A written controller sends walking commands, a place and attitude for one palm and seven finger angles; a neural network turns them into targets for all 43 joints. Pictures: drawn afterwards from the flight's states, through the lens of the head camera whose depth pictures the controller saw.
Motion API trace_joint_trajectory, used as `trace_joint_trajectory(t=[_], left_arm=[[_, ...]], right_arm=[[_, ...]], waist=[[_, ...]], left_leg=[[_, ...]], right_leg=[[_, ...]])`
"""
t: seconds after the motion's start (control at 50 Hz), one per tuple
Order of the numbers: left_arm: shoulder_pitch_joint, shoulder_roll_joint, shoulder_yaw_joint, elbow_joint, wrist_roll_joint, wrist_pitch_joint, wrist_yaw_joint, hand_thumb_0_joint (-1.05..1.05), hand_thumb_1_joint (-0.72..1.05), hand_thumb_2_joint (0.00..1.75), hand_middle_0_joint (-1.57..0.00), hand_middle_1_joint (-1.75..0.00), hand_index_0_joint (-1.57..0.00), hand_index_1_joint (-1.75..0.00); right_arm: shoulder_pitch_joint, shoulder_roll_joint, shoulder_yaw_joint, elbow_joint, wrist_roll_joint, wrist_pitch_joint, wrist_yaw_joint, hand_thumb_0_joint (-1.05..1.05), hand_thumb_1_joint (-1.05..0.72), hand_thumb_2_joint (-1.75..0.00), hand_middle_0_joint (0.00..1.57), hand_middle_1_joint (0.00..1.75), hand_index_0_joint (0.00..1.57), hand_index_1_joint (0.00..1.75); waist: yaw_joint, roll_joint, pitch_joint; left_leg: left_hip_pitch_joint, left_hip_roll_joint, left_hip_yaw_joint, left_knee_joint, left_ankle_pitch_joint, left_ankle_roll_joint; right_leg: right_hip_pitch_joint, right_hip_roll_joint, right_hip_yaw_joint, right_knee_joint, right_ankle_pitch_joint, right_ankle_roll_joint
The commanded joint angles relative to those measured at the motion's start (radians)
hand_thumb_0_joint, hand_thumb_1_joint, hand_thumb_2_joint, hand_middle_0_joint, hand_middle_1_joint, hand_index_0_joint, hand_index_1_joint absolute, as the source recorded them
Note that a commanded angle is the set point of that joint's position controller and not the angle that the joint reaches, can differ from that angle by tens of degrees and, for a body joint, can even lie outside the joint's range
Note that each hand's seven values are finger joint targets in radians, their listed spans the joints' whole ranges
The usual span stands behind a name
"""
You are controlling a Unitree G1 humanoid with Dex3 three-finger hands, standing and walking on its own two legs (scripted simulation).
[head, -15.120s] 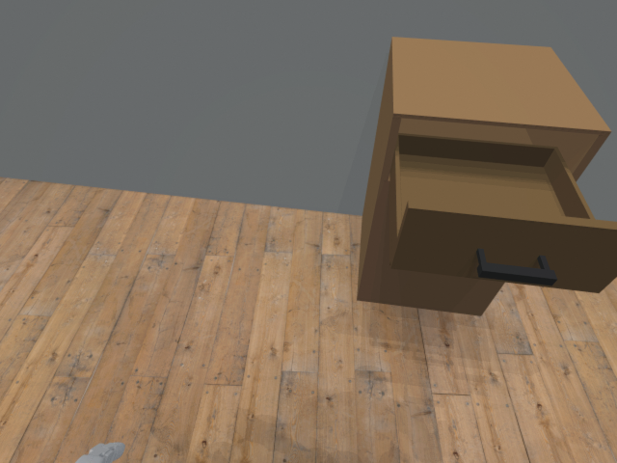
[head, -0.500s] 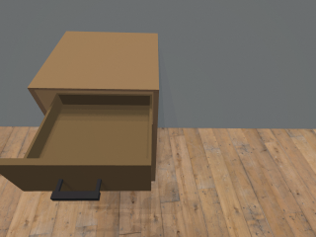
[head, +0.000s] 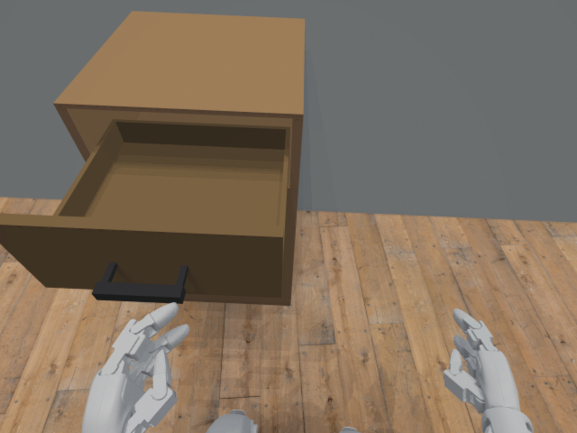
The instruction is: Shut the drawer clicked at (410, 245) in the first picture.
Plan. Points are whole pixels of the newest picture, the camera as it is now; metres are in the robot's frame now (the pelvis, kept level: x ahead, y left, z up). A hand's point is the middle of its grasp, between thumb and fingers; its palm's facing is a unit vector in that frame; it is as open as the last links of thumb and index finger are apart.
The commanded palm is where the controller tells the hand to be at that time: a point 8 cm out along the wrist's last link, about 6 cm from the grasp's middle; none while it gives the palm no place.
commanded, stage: raise the hand and make a fist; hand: left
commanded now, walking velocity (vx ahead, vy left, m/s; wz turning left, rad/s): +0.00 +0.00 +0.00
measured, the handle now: (143, 281) +0.32 +0.25 +0.00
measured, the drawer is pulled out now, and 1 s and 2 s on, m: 0.28 0.28 0.28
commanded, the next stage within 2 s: bring the fist close to the handle in 1.52 s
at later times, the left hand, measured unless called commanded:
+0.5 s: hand (140, 394) +0.16 +0.18 +0.05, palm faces +0.07 -1.00 -0.05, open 3.7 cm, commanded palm +0.11 +0.24 +0.06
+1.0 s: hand (115, 402) +0.14 +0.19 +0.08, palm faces +0.09 -0.99 -0.04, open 3.2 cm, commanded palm +0.09 +0.25 +0.10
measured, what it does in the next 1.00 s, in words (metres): stands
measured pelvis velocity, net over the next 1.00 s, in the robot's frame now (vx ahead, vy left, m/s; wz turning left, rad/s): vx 0.01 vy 0.02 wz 0.02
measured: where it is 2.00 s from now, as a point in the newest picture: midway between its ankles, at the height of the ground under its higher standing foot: outside the picture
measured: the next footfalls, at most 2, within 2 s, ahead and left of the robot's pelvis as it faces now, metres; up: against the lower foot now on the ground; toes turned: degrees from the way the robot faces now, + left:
none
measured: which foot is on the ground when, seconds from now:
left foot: down 0.00-1.00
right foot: down 0.00-1.00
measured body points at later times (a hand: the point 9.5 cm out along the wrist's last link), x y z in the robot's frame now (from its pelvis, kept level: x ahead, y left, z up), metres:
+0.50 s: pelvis +0.00 +0.00 -0.01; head +0.04 +0.00 +0.44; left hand +0.15 +0.24 +0.06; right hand +0.16 -0.24 -0.09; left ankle +0.04 +0.12 -0.67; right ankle +0.02 -0.09 -0.67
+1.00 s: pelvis +0.01 +0.02 +0.00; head +0.04 +0.03 +0.45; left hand +0.13 +0.25 +0.09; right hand +0.24 -0.17 -0.04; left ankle +0.04 +0.12 -0.67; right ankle +0.02 -0.09 -0.67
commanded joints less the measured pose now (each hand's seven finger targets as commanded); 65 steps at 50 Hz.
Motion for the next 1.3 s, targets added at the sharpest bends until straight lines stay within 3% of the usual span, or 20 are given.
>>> trace_joint_trajectory(t=[0.0,0.08,0.16,0.2,0.26,0.28,0.36,0.38,0.48,0.54,0.7,0.74,0.8,0.86,0.9,0.96,1.0,1.1,1.18,1.28], left_arm=[[-0.014,0.124,0.095,-0.224,-0.023,-0.109,-0.063,0.0,0.9,0.9,-0.6,-0.73,-0.6,-0.73],[-0.008,0.158,0.108,-0.358,-0.073,0.059,-0.103,0.0,0.9,0.9,-0.68,-0.82,-0.68,-0.82],[-0.039,0.167,0.132,-0.386,-0.091,0.119,-0.099,0.0,0.9,0.9,-0.76,-0.91,-0.76,-0.91],[-0.039,0.161,0.137,-0.358,-0.098,0.118,-0.106,0.0,0.9,0.9,-0.8,-0.95,-0.8,-0.95],[0.013,0.186,0.177,-0.318,-0.1,0.119,-0.111,0.0,0.9,0.9,-0.86,-1.01,-0.86,-1.01],[0.038,0.176,0.17,-0.336,-0.105,0.12,-0.117,0.0,0.9,0.9,-0.88,-1.04,-0.88,-1.04],[0.12,0.192,0.207,-0.335,-0.116,0.125,-0.115,0.0,0.9,0.9,-0.96,-1.12,-0.96,-1.12],[0.121,0.164,0.173,-0.371,-0.12,0.119,-0.116,0.0,0.9,0.9,-0.98,-1.14,-0.98,-1.14],[0.159,0.167,0.167,-0.42,-0.114,0.086,-0.09,0.0,0.9,0.9,-1.08,-1.25,-1.08,-1.25],[0.205,0.159,0.152,-0.449,-0.109,0.074,-0.082,0.0,0.9,0.9,-1.14,-1.32,-1.14,-1.32],[0.297,0.136,0.101,-0.544,-0.082,0.1,-0.062,0.0,0.9,0.9,-1.3,-1.49,-1.3,-1.49],[0.3,0.149,0.117,-0.54,-0.081,0.115,-0.06,0.0,0.9,0.9,-1.34,-1.53,-1.34,-1.53],[0.273,0.133,0.079,-0.583,-0.072,0.127,-0.061,0.0,0.9,0.9,-1.4,-1.6,-1.4,-1.6],[0.286,0.166,0.111,-0.574,-0.067,0.148,-0.058,0.0,0.9,0.9,-1.4,-1.6,-1.4,-1.6],[0.269,0.151,0.092,-0.594,-0.072,0.159,-0.07,0.0,0.9,0.9,-1.4,-1.6,-1.4,-1.6],[0.264,0.184,0.132,-0.598,-0.078,0.179,-0.074,0.0,0.9,0.9,-1.4,-1.6,-1.4,-1.6],[0.275,0.161,0.118,-0.61,-0.088,0.188,-0.083,0.0,0.9,0.9,-1.4,-1.6,-1.4,-1.6],[0.318,0.174,0.144,-0.628,-0.1,0.21,-0.086,0.0,0.9,0.9,-1.4,-1.6,-1.4,-1.6],[0.328,0.17,0.144,-0.599,-0.098,0.211,-0.085,0.0,0.9,0.9,-1.4,-1.6,-1.4,-1.6],[0.328,0.162,0.12,-0.634,-0.092,0.185,-0.076,0.0,0.9,0.9,-1.4,-1.6,-1.4,-1.6]], right_arm=[[-0.048,-0.06,-0.004,-0.19,0.021,0.002,0.008,0.0,-0.9,-0.9,0.2,0.3,0.2,0.3],[-0.014,-0.057,0.008,-0.251,0.044,0.041,-0.024,0.0,-0.9,-0.9,0.2,0.3,0.2,0.3],[-0.009,-0.04,0.022,-0.232,0.042,0.048,-0.05,0.0,-0.9,-0.9,0.2,0.3,0.2,0.3],[-0.012,-0.037,0.029,-0.217,0.04,0.041,-0.053,0.0,-0.9,-0.9,0.2,0.3,0.2,0.3],[-0.028,-0.037,0.028,-0.197,0.041,0.027,-0.054,0.0,-0.9,-0.9,0.2,0.3,0.2,0.3],[-0.015,-0.033,0.029,-0.203,0.04,0.024,-0.051,0.0,-0.9,-0.9,0.2,0.3,0.2,0.3],[-0.035,-0.032,0.02,-0.193,0.048,0.015,-0.05,0.0,-0.9,-0.9,0.2,0.3,0.2,0.3],[-0.025,-0.03,0.021,-0.201,0.047,0.011,-0.048,0.0,-0.9,-0.9,0.2,0.3,0.2,0.3],[-0.016,-0.036,0.011,-0.195,0.045,0.004,-0.046,0.0,-0.9,-0.9,0.2,0.3,0.2,0.3],[-0.008,-0.04,0.006,-0.203,0.047,0.001,-0.039,0.0,-0.9,-0.9,0.2,0.3,0.2,0.3],[-0.009,-0.037,0.008,-0.243,0.047,0.022,-0.024,0.0,-0.9,-0.9,0.2,0.3,0.2,0.3],[-0.011,-0.038,0.01,-0.251,0.048,0.032,-0.024,0.0,-0.9,-0.9,0.2,0.3,0.2,0.3],[-0.008,-0.04,0.022,-0.269,0.05,0.038,-0.021,0.0,-0.9,-0.9,0.2,0.3,0.2,0.3],[-0.008,-0.04,0.023,-0.27,0.049,0.044,-0.023,0.0,-0.9,-0.9,0.2,0.3,0.2,0.3],[-0.005,-0.04,0.03,-0.282,0.052,0.047,-0.023,0.0,-0.9,-0.9,0.2,0.3,0.2,0.3],[-0.011,-0.039,0.034,-0.282,0.055,0.047,-0.028,0.0,-0.9,-0.9,0.2,0.3,0.2,0.3],[-0.006,-0.035,0.037,-0.284,0.058,0.042,-0.028,0.0,-0.9,-0.9,0.2,0.3,0.2,0.3],[-0.008,-0.031,0.037,-0.278,0.064,0.027,-0.028,0.0,-0.9,-0.9,0.2,0.3,0.2,0.3],[-0.009,-0.034,0.032,-0.264,0.063,0.017,-0.026,0.0,-0.9,-0.9,0.2,0.3,0.2,0.3],[-0.007,-0.039,0.03,-0.27,0.06,0.007,-0.02,0.0,-0.9,-0.9,0.2,0.3,0.2,0.3]], waist=[[-0.017,0.051,-0.058],[-0.026,0.045,-0.164],[-0.042,0.007,-0.124],[-0.046,-0.01,-0.085],[-0.027,-0.001,-0.091],[-0.022,0.006,-0.123],[0.0,-0.009,-0.117],[-0.008,0.009,-0.119],[-0.015,0.006,-0.104],[-0.01,0.035,-0.107],[-0.007,0.067,-0.111],[-0.011,0.04,-0.083],[-0.019,0.084,-0.065],[-0.014,0.036,-0.069],[-0.023,0.05,-0.063],[-0.012,0.072,-0.059],[-0.011,0.067,-0.071],[0.002,0.07,-0.075],[-0.002,0.045,-0.052],[-0.005,0.06,-0.048]], left_leg=[[-0.051,-0.039,-0.02,-0.037,0.023,0.03],[-0.009,-0.041,-0.022,-0.028,0.074,0.044],[-0.01,-0.025,-0.044,-0.03,0.099,0.045],[-0.034,-0.024,-0.054,-0.034,0.088,0.042],[-0.026,-0.024,-0.057,-0.043,0.098,0.04],[-0.017,-0.028,-0.055,-0.052,0.108,0.04],[0.002,-0.029,-0.057,-0.087,0.116,0.039],[0.014,-0.032,-0.055,-0.093,0.125,0.041],[0.039,-0.03,-0.057,-0.11,0.131,0.042],[0.065,-0.029,-0.056,-0.125,0.147,0.041],[0.118,-0.026,-0.061,-0.151,0.205,0.041],[0.104,-0.023,-0.066,-0.157,0.182,0.039],[0.127,-0.021,-0.072,-0.172,0.157,0.04],[0.119,-0.02,-0.079,-0.171,0.157,0.041],[0.125,-0.021,-0.076,-0.175,0.141,0.04],[0.129,-0.021,-0.081,-0.186,0.13,0.038],[0.143,-0.023,-0.079,-0.192,0.139,0.037],[0.166,-0.022,-0.078,-0.207,0.183,0.035],[0.159,-0.024,-0.079,-0.206,0.203,0.033],[0.155,-0.027,-0.075,-0.202,0.19,0.034]], right_leg=[[-0.026,-0.002,0.157,-0.173,-0.067,0.007],[0.084,-0.004,0.18,-0.217,0.004,0.029],[0.075,0.009,0.156,-0.229,0.033,0.039],[0.066,0.006,0.152,-0.235,0.01,0.043],[0.081,0.001,0.151,-0.239,0.006,0.043],[0.103,-0.004,0.15,-0.236,0.019,0.044],[0.119,0.001,0.124,-0.239,0.013,0.04],[0.12,-0.001,0.117,-0.234,0.029,0.04],[0.095,0.009,0.089,-0.222,0.045,0.035],[0.093,0.016,0.062,-0.203,0.084,0.029],[0.105,0.027,0.016,-0.178,0.179,0.026],[0.095,0.031,0.01,-0.185,0.158,0.028],[0.077,0.035,0.002,-0.188,0.128,0.026],[0.092,0.038,0.006,-0.199,0.131,0.027],[0.089,0.037,0.005,-0.205,0.121,0.029],[0.103,0.038,0.009,-0.218,0.104,0.025],[0.117,0.036,0.007,-0.224,0.114,0.026],[0.152,0.036,0.002,-0.234,0.155,0.025],[0.154,0.037,0.0,-0.236,0.177,0.026],[0.139,0.036,0.002,-0.229,0.157,0.025]])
